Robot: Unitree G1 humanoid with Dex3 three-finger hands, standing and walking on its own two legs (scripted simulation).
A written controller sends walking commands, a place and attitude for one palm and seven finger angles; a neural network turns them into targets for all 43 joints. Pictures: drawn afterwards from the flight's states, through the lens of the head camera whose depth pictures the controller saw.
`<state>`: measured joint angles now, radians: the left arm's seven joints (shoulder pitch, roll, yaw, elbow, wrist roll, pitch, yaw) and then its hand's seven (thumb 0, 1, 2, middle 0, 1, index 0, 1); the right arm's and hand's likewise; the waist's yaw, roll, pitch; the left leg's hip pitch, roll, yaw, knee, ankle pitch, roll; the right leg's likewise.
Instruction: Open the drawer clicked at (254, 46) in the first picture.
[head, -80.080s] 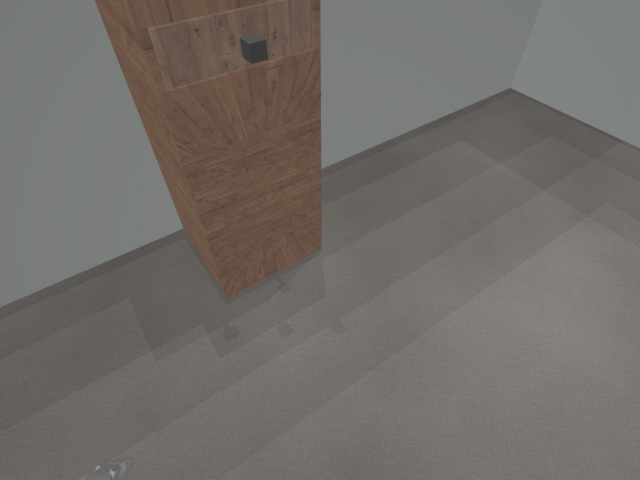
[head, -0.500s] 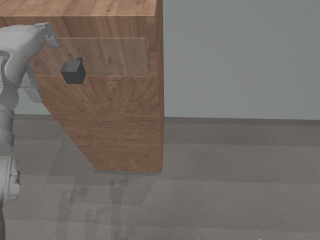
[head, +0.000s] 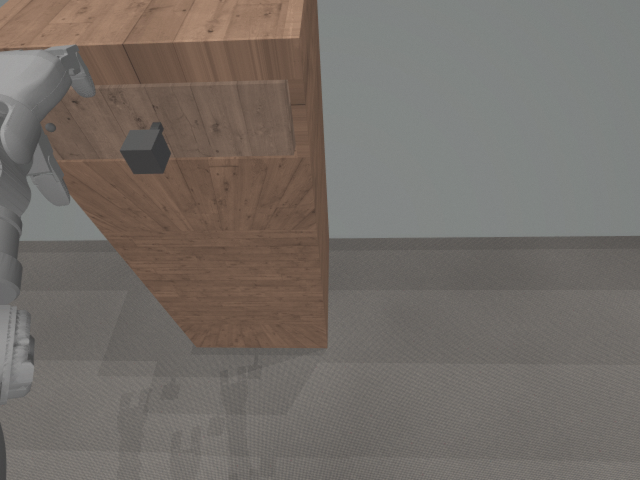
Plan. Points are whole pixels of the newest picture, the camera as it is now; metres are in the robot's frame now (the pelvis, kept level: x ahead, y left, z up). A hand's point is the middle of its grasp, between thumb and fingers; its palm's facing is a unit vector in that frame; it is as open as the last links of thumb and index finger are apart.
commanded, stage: re-aim the fingers above the handle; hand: left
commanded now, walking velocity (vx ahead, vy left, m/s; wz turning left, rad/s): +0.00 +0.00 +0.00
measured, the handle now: (150, 142) +0.53 +0.25 +0.12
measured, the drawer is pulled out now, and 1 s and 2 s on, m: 0.00 0.00 0.00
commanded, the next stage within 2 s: lower the fingers behind the handle in 1.30 s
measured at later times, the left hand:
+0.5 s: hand (43, 130) +0.46 +0.33 +0.20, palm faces -0.11 +0.05 -0.99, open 13.9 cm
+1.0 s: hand (57, 157) +0.44 +0.32 +0.18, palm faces -0.18 +0.05 -0.98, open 13.9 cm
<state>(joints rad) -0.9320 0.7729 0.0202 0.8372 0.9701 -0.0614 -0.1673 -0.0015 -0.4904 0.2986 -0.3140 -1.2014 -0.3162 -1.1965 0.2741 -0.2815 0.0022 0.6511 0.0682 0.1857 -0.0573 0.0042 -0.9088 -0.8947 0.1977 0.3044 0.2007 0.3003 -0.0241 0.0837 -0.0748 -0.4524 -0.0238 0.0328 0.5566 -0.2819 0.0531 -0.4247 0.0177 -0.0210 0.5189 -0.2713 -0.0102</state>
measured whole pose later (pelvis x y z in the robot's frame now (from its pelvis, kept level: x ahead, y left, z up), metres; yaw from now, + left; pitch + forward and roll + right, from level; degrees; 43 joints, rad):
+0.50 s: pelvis +0.00 +0.00 +0.00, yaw +0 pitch +11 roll -1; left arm -0.99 0.82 -0.02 0.92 0.99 -0.03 -0.23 0.00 -0.49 0.30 -0.31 -1.20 -0.31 -1.20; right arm 0.30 -0.29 0.00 0.66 0.07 0.18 -0.07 0.00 -0.91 -0.89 0.20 0.30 0.20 0.30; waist -0.04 0.08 -0.08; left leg -0.47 -0.02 0.03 0.56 -0.28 0.05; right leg -0.44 0.02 -0.02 0.51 -0.27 -0.01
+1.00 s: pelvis +0.00 +0.00 +0.00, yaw +1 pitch +10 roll -1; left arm -0.94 0.76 -0.09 0.84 0.95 -0.06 -0.28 0.00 -0.49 0.30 -0.31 -1.20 -0.31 -1.20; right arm 0.29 -0.29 0.00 0.66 0.07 0.19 -0.06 0.00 -0.91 -0.89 0.20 0.30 0.20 0.30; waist -0.01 0.07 -0.07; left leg -0.46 -0.03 0.01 0.56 -0.28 0.06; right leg -0.42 0.01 -0.04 0.51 -0.27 -0.01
